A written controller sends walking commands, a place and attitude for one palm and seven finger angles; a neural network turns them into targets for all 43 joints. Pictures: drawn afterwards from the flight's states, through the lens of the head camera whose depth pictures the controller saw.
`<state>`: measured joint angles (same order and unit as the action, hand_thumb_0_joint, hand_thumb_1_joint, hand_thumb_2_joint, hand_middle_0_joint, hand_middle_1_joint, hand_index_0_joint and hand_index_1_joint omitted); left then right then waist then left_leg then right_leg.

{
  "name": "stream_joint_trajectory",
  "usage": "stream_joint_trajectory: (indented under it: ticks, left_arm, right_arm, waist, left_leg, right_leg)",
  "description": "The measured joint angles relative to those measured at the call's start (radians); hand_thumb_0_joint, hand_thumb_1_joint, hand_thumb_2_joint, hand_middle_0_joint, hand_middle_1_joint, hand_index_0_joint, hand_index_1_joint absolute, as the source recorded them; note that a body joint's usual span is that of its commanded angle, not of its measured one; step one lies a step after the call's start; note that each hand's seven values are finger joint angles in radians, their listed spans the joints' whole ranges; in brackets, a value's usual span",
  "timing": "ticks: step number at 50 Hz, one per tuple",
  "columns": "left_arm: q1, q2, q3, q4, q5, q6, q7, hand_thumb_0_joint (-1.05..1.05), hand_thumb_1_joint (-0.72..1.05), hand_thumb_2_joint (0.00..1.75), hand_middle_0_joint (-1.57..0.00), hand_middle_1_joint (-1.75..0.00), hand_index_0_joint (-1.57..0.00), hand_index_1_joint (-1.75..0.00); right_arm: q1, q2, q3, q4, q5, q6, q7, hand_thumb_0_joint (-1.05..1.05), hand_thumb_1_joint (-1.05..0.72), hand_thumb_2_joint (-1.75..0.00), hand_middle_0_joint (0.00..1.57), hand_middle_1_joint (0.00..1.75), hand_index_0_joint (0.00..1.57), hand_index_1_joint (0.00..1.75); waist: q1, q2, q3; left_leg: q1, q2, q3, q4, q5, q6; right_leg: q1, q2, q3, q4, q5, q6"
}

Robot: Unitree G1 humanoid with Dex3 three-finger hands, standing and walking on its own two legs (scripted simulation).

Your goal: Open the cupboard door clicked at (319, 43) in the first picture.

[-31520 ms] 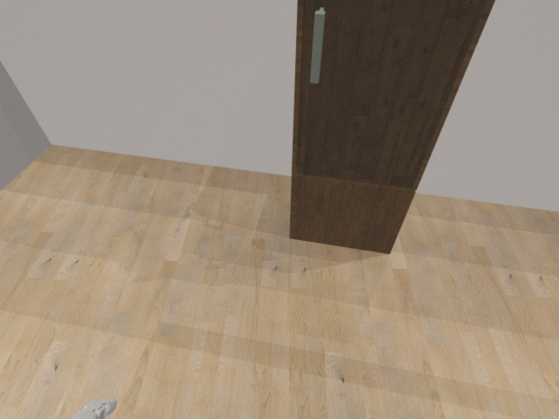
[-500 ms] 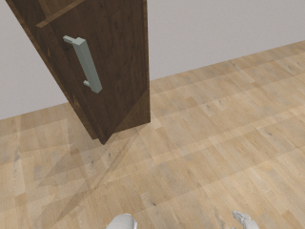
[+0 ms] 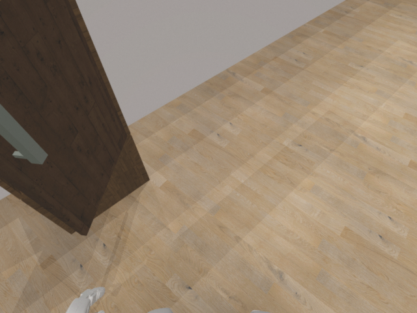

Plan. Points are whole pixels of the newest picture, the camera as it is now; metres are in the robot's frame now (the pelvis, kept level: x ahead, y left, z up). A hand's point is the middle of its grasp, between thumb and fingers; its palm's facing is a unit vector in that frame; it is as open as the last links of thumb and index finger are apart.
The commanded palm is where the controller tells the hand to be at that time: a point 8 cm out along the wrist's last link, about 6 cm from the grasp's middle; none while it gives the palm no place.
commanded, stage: walk to a spot facing it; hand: left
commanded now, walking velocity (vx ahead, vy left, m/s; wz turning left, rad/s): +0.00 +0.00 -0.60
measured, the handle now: (1, 130) +0.38 +0.39 +0.13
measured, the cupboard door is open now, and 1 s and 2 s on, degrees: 41 41 41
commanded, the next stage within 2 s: none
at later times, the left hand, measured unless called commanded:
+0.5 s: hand (125, 292) +0.17 +0.20 -0.15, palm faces -0.25 -0.95 -0.18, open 7.4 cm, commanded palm none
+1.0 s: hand (161, 272) +0.21 +0.13 -0.16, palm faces -0.50 -0.85 -0.16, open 7.4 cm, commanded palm none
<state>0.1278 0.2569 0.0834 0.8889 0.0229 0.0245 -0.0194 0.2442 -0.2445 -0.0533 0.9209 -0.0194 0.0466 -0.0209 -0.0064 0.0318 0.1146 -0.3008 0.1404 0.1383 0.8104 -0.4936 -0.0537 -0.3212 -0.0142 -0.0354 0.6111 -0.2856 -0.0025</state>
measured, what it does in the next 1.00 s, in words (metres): walks ahead, turning right: left foot, then right foot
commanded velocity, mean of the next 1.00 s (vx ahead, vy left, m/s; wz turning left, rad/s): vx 0.17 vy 0.00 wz -0.57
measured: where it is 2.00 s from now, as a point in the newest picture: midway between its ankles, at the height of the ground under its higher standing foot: (290, 256)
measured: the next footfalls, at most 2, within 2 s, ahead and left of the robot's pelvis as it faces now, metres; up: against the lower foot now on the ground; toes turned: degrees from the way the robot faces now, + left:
left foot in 0.30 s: +0.08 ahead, +0.13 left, +0.00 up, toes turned -8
right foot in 0.66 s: +0.00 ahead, -0.12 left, +0.00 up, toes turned -29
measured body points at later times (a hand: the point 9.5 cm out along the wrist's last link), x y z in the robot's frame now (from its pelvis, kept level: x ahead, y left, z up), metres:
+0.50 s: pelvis +0.02 +0.03 +0.02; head +0.08 +0.04 +0.47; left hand +0.18 +0.25 -0.14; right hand +0.00 -0.22 -0.11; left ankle +0.04 +0.14 -0.72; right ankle -0.05 -0.10 -0.64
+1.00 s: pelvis +0.12 -0.03 +0.01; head +0.17 -0.04 +0.46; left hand +0.24 +0.17 -0.15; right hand +0.07 -0.31 -0.11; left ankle +0.26 +0.03 -0.71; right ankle -0.03 -0.10 -0.72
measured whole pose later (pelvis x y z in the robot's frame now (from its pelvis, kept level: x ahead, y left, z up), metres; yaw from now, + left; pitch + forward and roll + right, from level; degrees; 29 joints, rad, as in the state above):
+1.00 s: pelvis +0.12 -0.03 +0.01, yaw -34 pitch +1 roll -1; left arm 0.33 0.19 0.07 1.02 0.03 -0.01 -0.02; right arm 0.14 -0.23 -0.06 0.89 -0.02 -0.02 0.02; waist 0.02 -0.03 0.08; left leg -0.44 0.06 0.05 0.63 -0.27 -0.06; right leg -0.08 0.01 0.09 0.45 -0.38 0.01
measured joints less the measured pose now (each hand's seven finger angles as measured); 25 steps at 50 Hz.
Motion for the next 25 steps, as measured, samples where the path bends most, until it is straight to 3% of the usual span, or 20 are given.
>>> stream_joint_trajectory:
  ticks: [3,6,11,14,16,18,21,25]
  left_arm:
    - [0.003,-0.022,-0.012,-0.001,-0.001,-0.001,0.02,0.0,0.91,0.9,-0.2,-0.29,-0.2,-0.3]
    - [0.015,-0.03,-0.017,0.002,0.002,0.007,0.032,0.0,0.91,0.9,-0.2,-0.3,-0.2,-0.3]
    - [0.031,-0.039,-0.025,0.014,0.007,0.02,0.025,0.0,0.9,0.9,-0.2,-0.3,-0.21,-0.3]
    - [0.039,-0.043,-0.023,0.015,0.002,0.032,0.019,0.0,0.9,0.9,-0.2,-0.3,-0.21,-0.3]
    - [0.031,-0.037,-0.019,0.017,-0.006,0.044,0.015,0.0,0.9,0.9,-0.2,-0.3,-0.21,-0.3]
    - [0.022,-0.023,-0.009,0.019,-0.004,0.05,0.008,0.0,0.9,0.9,-0.2,-0.3,-0.21,-0.3]
    - [0.012,-0.01,0.004,0.02,0.0,0.048,-0.005,0.0,0.91,0.9,-0.2,-0.3,-0.2,-0.3]
    - [0.009,-0.007,0.008,0.009,-0.002,0.049,-0.013,0.0,0.91,0.9,-0.2,-0.3,-0.2,-0.3]
  right_arm:
    - [-0.032,-0.02,-0.011,0.009,0.006,0.022,-0.003,0.01,-0.91,-0.9,0.2,0.3,0.2,0.3]
    - [-0.062,-0.015,-0.011,-0.003,0.006,0.02,0.002,0.01,-0.91,-0.9,0.2,0.3,0.2,0.3]
    - [-0.088,0.005,-0.008,-0.033,0.01,0.001,0.005,0.01,-0.91,-0.9,0.2,0.3,0.2,0.3]
    - [-0.083,0.012,0.001,-0.046,0.011,-0.02,0.001,0.01,-0.91,-0.9,0.2,0.3,0.2,0.3]
    - [-0.072,0.022,0.007,-0.047,0.001,-0.036,-0.005,0.01,-0.91,-0.9,0.2,0.3,0.2,0.3]
    - [-0.058,0.042,0.022,-0.043,-0.011,-0.039,-0.008,0.01,-0.91,-0.9,0.2,0.3,0.2,0.3]
    - [-0.024,0.063,0.036,-0.04,-0.016,-0.04,-0.012,0.01,-0.91,-0.9,0.2,0.3,0.21,0.3]
    - [0.006,0.071,0.038,-0.03,-0.016,-0.039,-0.013,0.01,-0.9,-0.9,0.2,0.3,0.21,0.3]
  waist:
    - [-0.007,0.006,0.015]
    - [-0.007,-0.024,0.019]
    - [-0.005,-0.06,0.011]
    - [-0.005,-0.062,-0.004]
    - [-0.004,-0.067,-0.01]
    - [0.005,-0.081,-0.003]
    - [0.012,-0.078,-0.006]
    - [0.014,-0.058,-0.014]
  left_leg:
    - [-0.107,-0.041,-0.074,0.246,-0.037,-0.004]
    - [-0.16,-0.063,-0.093,0.279,0.009,-0.013]
    - [-0.128,-0.088,-0.106,0.065,0.055,-0.014]
    - [-0.045,-0.1,-0.108,-0.156,0.143,-0.003]
    - [-0.042,-0.095,-0.101,-0.18,0.169,0.045]
    - [-0.026,-0.082,-0.075,-0.181,0.172,0.064]
    - [0.017,-0.059,-0.049,-0.249,0.201,0.062]
    - [0.057,-0.031,-0.005,-0.318,0.228,0.054]
  right_leg:
    - [0.007,0.017,0.03,-0.009,-0.018,-0.006]
    - [0.021,0.023,0.074,-0.058,0.018,-0.002]
    - [0.023,0.035,0.132,-0.08,0.037,0.01]
    - [-0.003,0.055,0.159,-0.037,0.016,0.03]
    - [-0.055,0.064,0.153,0.083,-0.113,0.027]
    - [-0.115,0.061,0.117,0.277,-0.206,0.032]
    - [-0.169,0.037,0.055,0.464,-0.194,0.05]
    - [-0.164,-0.001,0.013,0.449,-0.157,0.065]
